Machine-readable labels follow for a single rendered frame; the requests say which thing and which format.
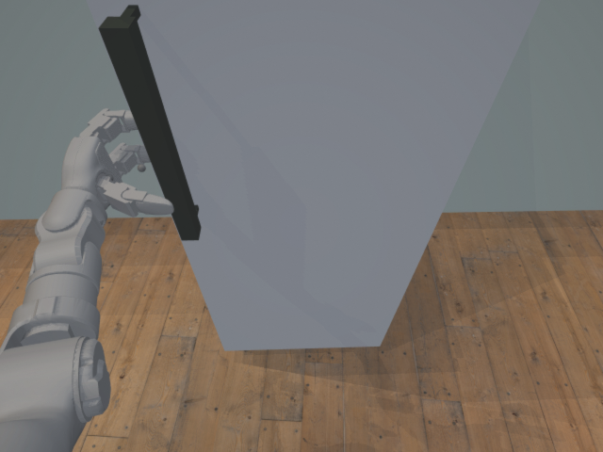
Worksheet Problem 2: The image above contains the robot left hand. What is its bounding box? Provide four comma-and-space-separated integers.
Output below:
61, 108, 174, 218

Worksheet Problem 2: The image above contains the left robot upper arm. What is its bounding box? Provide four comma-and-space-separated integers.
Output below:
0, 336, 111, 452

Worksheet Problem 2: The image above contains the fridge door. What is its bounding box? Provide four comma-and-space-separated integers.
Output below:
86, 0, 541, 351

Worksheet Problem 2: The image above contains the left robot forearm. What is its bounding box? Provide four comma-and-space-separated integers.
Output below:
0, 188, 107, 354

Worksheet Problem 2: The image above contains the handle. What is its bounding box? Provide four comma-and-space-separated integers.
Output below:
99, 5, 201, 240

